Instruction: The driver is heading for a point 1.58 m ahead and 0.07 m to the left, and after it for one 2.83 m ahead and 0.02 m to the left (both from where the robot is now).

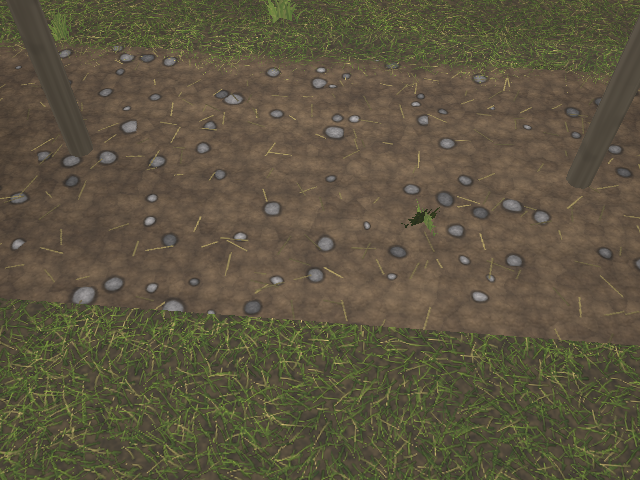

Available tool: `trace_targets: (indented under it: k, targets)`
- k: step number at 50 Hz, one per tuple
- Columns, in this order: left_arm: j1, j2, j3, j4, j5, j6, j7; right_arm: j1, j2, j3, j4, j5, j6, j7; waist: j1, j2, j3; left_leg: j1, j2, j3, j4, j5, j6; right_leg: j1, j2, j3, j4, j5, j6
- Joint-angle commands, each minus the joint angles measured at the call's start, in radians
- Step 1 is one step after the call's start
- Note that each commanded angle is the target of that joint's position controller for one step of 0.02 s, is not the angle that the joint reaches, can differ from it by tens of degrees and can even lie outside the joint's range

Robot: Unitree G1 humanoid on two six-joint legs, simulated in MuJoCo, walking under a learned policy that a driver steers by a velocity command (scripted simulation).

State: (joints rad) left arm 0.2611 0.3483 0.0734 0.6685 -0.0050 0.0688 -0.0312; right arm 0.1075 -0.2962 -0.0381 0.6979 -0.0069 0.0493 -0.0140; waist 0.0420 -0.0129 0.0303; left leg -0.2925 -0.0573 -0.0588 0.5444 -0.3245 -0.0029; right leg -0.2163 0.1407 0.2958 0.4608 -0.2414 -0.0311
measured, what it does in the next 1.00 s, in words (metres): steps on the spot: left foot, then right foot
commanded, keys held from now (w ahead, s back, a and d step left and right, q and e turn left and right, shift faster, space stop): e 0.20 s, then w+e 0.02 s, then w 0.20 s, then no key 0.58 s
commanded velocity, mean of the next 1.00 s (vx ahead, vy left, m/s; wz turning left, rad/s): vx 0.10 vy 0.00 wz -0.27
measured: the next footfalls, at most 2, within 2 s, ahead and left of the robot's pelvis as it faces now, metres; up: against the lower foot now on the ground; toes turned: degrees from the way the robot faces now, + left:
left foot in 0.02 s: +0.05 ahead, +0.10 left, +0.00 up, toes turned -5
right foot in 0.56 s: +0.05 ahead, -0.13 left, +0.00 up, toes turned -11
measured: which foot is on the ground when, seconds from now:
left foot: up 0.00-0.00, down 0.02-0.56, up 0.58-0.92, down 0.94-1.00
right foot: down 0.00-0.02, up 0.04-0.54, down 0.56-1.00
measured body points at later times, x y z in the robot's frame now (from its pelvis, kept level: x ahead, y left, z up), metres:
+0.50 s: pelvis +0.02 +0.00 +0.01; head +0.02 +0.00 +0.46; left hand +0.22 +0.22 -0.10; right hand -0.01 -0.28 -0.12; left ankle +0.01 +0.10 -0.74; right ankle +0.00 -0.12 -0.72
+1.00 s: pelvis +0.08 -0.05 +0.00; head +0.08 -0.05 +0.45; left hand +0.20 +0.16 -0.15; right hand +0.06 -0.30 -0.15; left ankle +0.07 +0.06 -0.74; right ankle +0.01 -0.12 -0.74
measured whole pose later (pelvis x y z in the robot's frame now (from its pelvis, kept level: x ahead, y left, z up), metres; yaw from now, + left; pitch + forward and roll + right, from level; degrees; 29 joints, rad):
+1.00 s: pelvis +0.08 -0.05 +0.00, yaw -13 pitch +0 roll +0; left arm 0.25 0.19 -0.03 0.94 -0.01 0.01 0.03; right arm 0.30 -0.20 0.00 0.97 -0.01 0.04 -0.03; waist 0.00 0.00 0.00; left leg -0.14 0.00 0.02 0.45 -0.29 0.01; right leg -0.08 0.08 0.01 0.39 -0.26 -0.07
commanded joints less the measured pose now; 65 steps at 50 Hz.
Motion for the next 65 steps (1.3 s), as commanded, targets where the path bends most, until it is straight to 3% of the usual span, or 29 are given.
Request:
trace_targets:
  k: [1,2,3,5,7,10,14,17,21,24,26,27,28,29,30,31,33,36,40,41,44,45,47,48,49,50,51,57,65]
  targets:
    - [-0.048,0.090,0.021,-0.084,-0.013,-0.018,0.014,0.101,-0.132,-0.028,-0.059,-0.019,-0.021,-0.033,-0.072,0.023,-0.090,0.317,0.156,-0.137,-0.261,0.101,0.051,-0.196,-0.119,0.135,0.135,0.006,-0.019]
    - [0.035,0.035,0.011,-0.091,-0.015,-0.014,0.022,0.063,-0.225,-0.038,-0.098,-0.014,-0.015,-0.035,-0.032,0.256,-0.105,0.382,0.415,-0.428,-0.282,0.269,0.144,-0.361,0.048,-0.076,0.377,-0.384,0.029]
    - [0.034,0.146,0.039,-0.064,0.013,-0.004,0.032,0.082,-0.204,-0.034,-0.090,-0.010,-0.014,-0.018,-0.051,0.199,-0.095,0.234,0.439,-0.419,-0.252,0.418,0.233,-0.338,0.009,-0.125,0.540,-0.392,0.045]
    - [0.018,0.151,0.048,-0.036,0.009,0.005,0.022,0.010,-0.098,-0.003,-0.103,-0.007,-0.025,-0.007,-0.008,0.118,-0.036,0.116,0.344,-0.245,-0.269,0.406,0.229,-0.291,-0.048,-0.148,0.673,-0.261,0.054]
    - [0.006,0.137,0.042,-0.029,0.008,0.009,0.003,-0.012,-0.098,-0.001,-0.114,-0.018,-0.029,-0.021,-0.005,0.148,-0.037,0.129,0.279,-0.130,-0.261,0.465,0.203,-0.310,-0.058,-0.190,0.738,-0.180,0.075]
    - [-0.031,0.120,0.036,-0.025,-0.002,0.023,-0.005,0.061,-0.087,0.003,-0.089,-0.014,-0.037,-0.019,-0.040,0.152,-0.067,0.210,0.283,-0.084,-0.254,0.469,0.220,-0.355,-0.075,-0.216,0.737,-0.172,0.088]
    - [-0.093,0.095,0.024,-0.018,0.016,0.029,-0.015,0.156,-0.113,-0.009,-0.036,-0.019,-0.049,-0.006,-0.087,0.157,-0.047,0.256,0.303,-0.137,-0.358,-0.009,0.212,-0.388,-0.092,-0.203,0.585,-0.131,0.069]
    - [-0.099,0.068,0.017,0.003,0.023,0.013,-0.024,0.188,-0.131,-0.019,-0.001,-0.018,-0.061,0.009,-0.086,0.144,-0.009,0.260,0.328,-0.166,-0.412,-0.143,0.222,-0.381,-0.097,-0.184,0.460,-0.114,0.048]
    - [-0.136,0.022,-0.006,0.010,0.033,-0.016,-0.025,0.216,-0.139,-0.030,0.029,-0.017,-0.073,0.021,-0.089,0.132,0.018,0.212,0.333,-0.118,-0.432,-0.129,0.221,-0.292,-0.122,-0.233,0.293,-0.108,0.021]
    - [-0.123,-0.009,-0.025,0.024,0.022,-0.029,-0.012,0.215,-0.134,-0.032,0.046,-0.020,-0.059,0.033,-0.075,0.145,0.024,0.130,0.306,-0.055,-0.383,0.067,0.224,-0.119,-0.115,-0.306,0.143,-0.136,-0.002]
    - [-0.028,-0.049,-0.038,0.073,0.026,-0.040,0.004,0.194,-0.136,-0.032,0.064,-0.007,-0.047,0.037,-0.016,0.149,-0.026,0.069,0.285,-0.002,-0.281,0.289,0.199,0.089,-0.091,-0.360,0.006,-0.001,-0.023]
    - [0.037,-0.042,-0.036,0.101,0.032,-0.046,0.014,0.188,-0.112,-0.024,0.064,-0.001,-0.041,0.035,0.020,0.119,-0.042,0.020,0.258,0.030,-0.198,0.308,0.162,0.197,-0.086,-0.342,-0.095,0.026,-0.036]
    - [0.087,0.010,-0.025,0.116,0.047,-0.056,0.020,0.196,-0.053,-0.007,0.060,-0.002,-0.043,0.043,0.038,-0.008,-0.070,-0.059,0.198,0.105,-0.023,0.219,0.105,0.313,-0.210,-0.165,-0.186,0.015,-0.051]
    - [0.102,0.098,-0.015,0.095,0.042,-0.058,0.022,0.224,0.011,0.010,0.030,-0.023,-0.038,0.046,-0.002,-0.189,-0.081,-0.259,0.073,0.183,0.217,-0.247,0.034,0.388,-0.463,0.174,-0.250,0.167,-0.114]
    - [0.128,0.158,0.009,0.121,0.012,-0.053,0.021,0.251,-0.068,-0.009,0.057,-0.022,-0.018,0.034,0.010,-0.169,-0.028,-0.266,0.062,0.082,0.299,-0.298,0.030,0.250,-0.492,0.187,-0.238,0.287,-0.236]
    - [0.055,0.095,-0.005,0.110,0.006,-0.057,0.018,0.250,-0.095,-0.016,0.071,-0.014,-0.012,0.032,-0.025,-0.111,0.004,-0.266,0.087,0.045,0.360,-0.243,0.020,0.228,-0.448,0.112,-0.242,0.323,-0.243]
    - [-0.048,-0.008,-0.040,0.096,0.015,-0.065,0.027,0.269,-0.078,-0.014,0.111,-0.006,-0.013,0.028,-0.072,-0.092,0.003,-0.178,0.110,0.033,0.344,-0.130,-0.004,0.159,-0.365,-0.038,-0.258,0.444,-0.181]
    - [-0.031,-0.046,-0.061,0.122,0.016,-0.084,0.051,0.318,-0.045,-0.008,0.164,-0.023,0.002,0.022,-0.089,-0.082,-0.051,-0.056,0.099,0.049,0.345,-0.051,-0.026,0.117,-0.331,-0.154,-0.212,0.748,-0.172]
    - [-0.021,-0.032,-0.070,0.146,0.021,-0.086,0.049,0.286,-0.006,0.006,0.193,-0.015,0.016,0.017,-0.068,-0.103,-0.064,0.058,0.066,0.098,0.304,0.038,-0.018,0.024,-0.285,-0.220,-0.162,0.730,-0.162]
    - [-0.025,-0.040,-0.074,0.153,0.026,-0.091,0.048,0.306,-0.009,0.002,0.218,-0.019,0.020,0.015,-0.069,-0.098,-0.076,0.101,0.078,0.076,0.346,0.098,-0.005,-0.006,-0.321,-0.199,-0.144,0.750,-0.170]
    - [0.001,-0.057,-0.089,0.199,0.009,-0.080,0.054,0.182,0.013,0.017,0.176,-0.012,0.018,-0.002,-0.048,-0.099,0.036,0.019,0.075,0.064,0.074,-0.118,-0.006,0.051,-0.314,-0.146,-0.114,0.771,-0.167]
    - [0.014,-0.041,-0.085,0.215,0.004,-0.076,0.060,0.213,0.017,0.021,0.195,-0.009,0.014,-0.011,-0.051,-0.096,0.018,0.056,0.069,0.070,-0.006,-0.076,-0.005,0.093,-0.322,-0.127,-0.098,0.795,-0.161]
    - [0.002,-0.025,-0.079,0.232,-0.009,-0.070,0.069,0.323,0.005,0.023,0.250,-0.007,-0.004,-0.024,-0.093,-0.039,-0.020,0.236,0.125,0.019,-0.221,0.302,0.006,0.068,-0.306,-0.127,-0.061,0.730,-0.103]
    - [0.053,-0.022,-0.075,0.235,-0.007,-0.074,0.068,0.324,-0.063,0.012,0.256,-0.015,-0.017,-0.028,-0.045,0.039,-0.031,0.309,0.201,-0.049,-0.195,0.625,0.024,0.030,-0.255,-0.155,-0.050,0.581,-0.072]
    - [0.119,-0.049,-0.080,0.263,-0.010,-0.069,0.065,0.256,-0.074,0.012,0.262,0.001,-0.022,-0.024,0.005,0.135,-0.025,0.260,0.213,-0.040,-0.130,0.791,0.069,0.077,-0.218,-0.173,-0.141,0.387,-0.054]
    - [0.084,-0.045,-0.084,0.274,0.005,-0.065,0.066,0.213,-0.017,0.022,0.262,0.010,-0.024,-0.013,-0.019,0.147,-0.038,0.247,0.204,-0.042,-0.148,0.696,0.068,0.116,-0.201,-0.182,-0.169,0.308,-0.043]
    - [0.050,-0.019,-0.077,0.283,0.007,-0.062,0.067,0.207,0.005,0.027,0.259,0.009,-0.027,-0.007,-0.046,0.104,-0.010,0.233,0.185,-0.032,-0.182,0.607,0.059,0.119,-0.203,-0.184,-0.155,0.352,-0.041]
    - [0.018,-0.041,-0.079,0.332,-0.004,-0.067,0.066,0.206,-0.005,0.026,0.303,0.011,-0.043,-0.022,-0.047,0.030,-0.062,0.287,0.179,-0.028,-0.233,0.592,0.050,0.183,-0.223,-0.189,-0.187,0.449,-0.029]
    - [0.005,-0.040,-0.089,0.381,0.002,-0.057,0.067,0.185,0.002,0.033,0.352,0.001,-0.033,-0.017,-0.048,0.012,-0.022,0.250,0.163,-0.020,-0.281,0.444,0.051,0.140,-0.222,-0.187,-0.212,0.346,-0.025]
Over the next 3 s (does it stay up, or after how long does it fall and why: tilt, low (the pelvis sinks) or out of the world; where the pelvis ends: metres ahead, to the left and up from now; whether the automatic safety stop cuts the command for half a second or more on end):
stays up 0.56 -0.11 -0.20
